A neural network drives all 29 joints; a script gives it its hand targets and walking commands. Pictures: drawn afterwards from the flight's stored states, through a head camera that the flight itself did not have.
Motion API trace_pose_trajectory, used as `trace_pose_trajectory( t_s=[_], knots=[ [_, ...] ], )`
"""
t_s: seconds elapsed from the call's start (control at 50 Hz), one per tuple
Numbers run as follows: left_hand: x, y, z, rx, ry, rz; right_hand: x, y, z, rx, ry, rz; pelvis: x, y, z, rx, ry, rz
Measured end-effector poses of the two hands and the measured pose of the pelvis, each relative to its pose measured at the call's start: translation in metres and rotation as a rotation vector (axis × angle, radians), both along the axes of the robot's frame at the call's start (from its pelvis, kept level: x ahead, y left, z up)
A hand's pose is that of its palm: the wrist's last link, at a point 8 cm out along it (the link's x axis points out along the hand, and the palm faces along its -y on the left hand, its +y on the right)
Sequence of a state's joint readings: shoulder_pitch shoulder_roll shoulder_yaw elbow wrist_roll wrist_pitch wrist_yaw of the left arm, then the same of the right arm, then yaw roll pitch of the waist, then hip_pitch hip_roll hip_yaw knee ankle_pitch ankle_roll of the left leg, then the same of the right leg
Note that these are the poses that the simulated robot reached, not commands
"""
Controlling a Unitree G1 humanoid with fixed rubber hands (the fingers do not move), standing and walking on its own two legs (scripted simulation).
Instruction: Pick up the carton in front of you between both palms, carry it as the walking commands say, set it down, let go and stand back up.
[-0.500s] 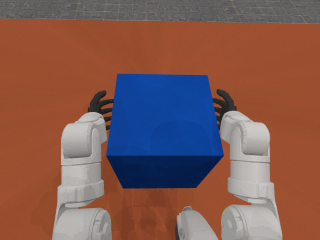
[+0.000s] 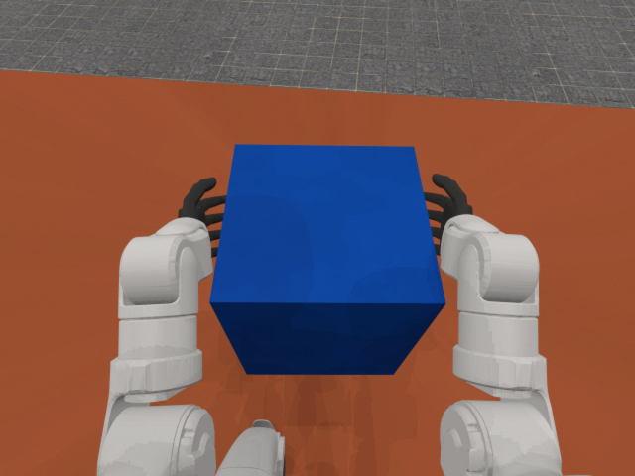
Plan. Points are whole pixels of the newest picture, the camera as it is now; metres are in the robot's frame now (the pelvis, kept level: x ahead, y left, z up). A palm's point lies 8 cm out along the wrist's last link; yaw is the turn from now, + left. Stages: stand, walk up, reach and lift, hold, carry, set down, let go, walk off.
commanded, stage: carry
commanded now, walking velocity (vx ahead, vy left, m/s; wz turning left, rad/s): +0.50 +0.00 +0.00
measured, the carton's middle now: (322, 271) +0.36 +0.02 +0.03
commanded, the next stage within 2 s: none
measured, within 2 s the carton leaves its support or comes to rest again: neither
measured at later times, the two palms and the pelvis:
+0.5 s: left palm (264, 105) +0.69 +0.14 +0.04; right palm (437, 113) +0.66 -0.16 +0.05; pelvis +0.32 +0.02 -0.05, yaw -2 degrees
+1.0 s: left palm (276, 34) +0.98 +0.15 +0.01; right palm (409, 33) +0.99 -0.15 +0.01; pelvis +0.62 -0.02 -0.09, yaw +0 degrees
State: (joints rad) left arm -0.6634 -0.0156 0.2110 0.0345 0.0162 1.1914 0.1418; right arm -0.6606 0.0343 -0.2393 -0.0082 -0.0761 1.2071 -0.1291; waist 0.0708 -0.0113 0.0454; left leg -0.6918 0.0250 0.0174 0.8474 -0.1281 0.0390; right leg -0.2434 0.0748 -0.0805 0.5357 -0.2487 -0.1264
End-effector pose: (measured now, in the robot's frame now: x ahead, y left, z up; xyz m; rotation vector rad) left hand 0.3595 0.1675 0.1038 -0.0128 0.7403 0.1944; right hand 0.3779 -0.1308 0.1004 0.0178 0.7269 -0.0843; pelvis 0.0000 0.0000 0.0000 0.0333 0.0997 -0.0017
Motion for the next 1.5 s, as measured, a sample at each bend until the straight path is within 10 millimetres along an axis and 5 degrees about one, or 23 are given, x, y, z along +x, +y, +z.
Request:
trace_pose_trajectory(
  t_s=[0.1, 0.18, 0.34, 0.5, 0.6, 0.68, 0.84, 1.04, 1.16, 1.32, 1.5],
  knots=[
    [0.076, 0.006, -0.005, 0.000, -0.034, -0.015, 0.071, 0.006, -0.005, 0.002, -0.034, -0.019, 0.076, 0.011, -0.019, -0.026, -0.005, -0.014],
    [0.142, 0.006, -0.030, -0.010, -0.045, -0.070, 0.124, 0.005, -0.023, -0.045, -0.046, -0.046, 0.140, 0.018, -0.050, -0.037, -0.028, -0.027],
    [0.230, -0.018, -0.073, 0.004, 0.096, -0.174, 0.184, -0.018, -0.066, -0.048, 0.097, -0.127, 0.223, 0.032, -0.048, -0.057, -0.014, -0.028],
    [0.329, -0.030, -0.066, -0.025, 0.006, -0.151, 0.286, -0.031, -0.053, -0.033, 0.007, -0.148, 0.316, 0.022, -0.048, -0.058, 0.008, -0.022],
    [0.402, -0.040, -0.056, -0.018, -0.085, -0.128, 0.367, -0.042, -0.045, -0.032, -0.083, -0.121, 0.392, 0.007, -0.071, -0.027, -0.003, -0.008],
    [0.455, -0.042, -0.062, 0.033, -0.102, -0.101, 0.433, -0.043, -0.058, -0.018, -0.102, -0.067, 0.448, -0.004, -0.100, -0.030, -0.025, -0.005],
    [0.517, -0.024, -0.096, 0.023, 0.069, -0.026, 0.519, -0.026, -0.091, -0.030, 0.066, 0.017, 0.528, -0.022, -0.093, -0.004, -0.016, 0.002],
    [0.645, -0.017, -0.090, 0.017, -0.008, -0.016, 0.641, -0.018, -0.089, -0.009, -0.011, -0.016, 0.646, -0.013, -0.098, -0.017, 0.001, -0.007],
    [0.740, -0.008, -0.114, 0.010, -0.046, -0.060, 0.726, -0.009, -0.106, -0.044, -0.048, -0.041, 0.741, 0.002, -0.140, -0.050, -0.024, -0.031],
    [0.822, -0.027, -0.165, 0.008, 0.108, -0.154, 0.781, -0.025, -0.158, -0.043, 0.107, -0.096, 0.816, 0.015, -0.141, -0.053, -0.014, -0.027],
    [0.911, -0.042, -0.161, -0.020, 0.012, -0.132, 0.871, -0.041, -0.151, -0.017, 0.010, -0.127, 0.899, 0.004, -0.141, -0.046, 0.006, -0.018]
  ],
)
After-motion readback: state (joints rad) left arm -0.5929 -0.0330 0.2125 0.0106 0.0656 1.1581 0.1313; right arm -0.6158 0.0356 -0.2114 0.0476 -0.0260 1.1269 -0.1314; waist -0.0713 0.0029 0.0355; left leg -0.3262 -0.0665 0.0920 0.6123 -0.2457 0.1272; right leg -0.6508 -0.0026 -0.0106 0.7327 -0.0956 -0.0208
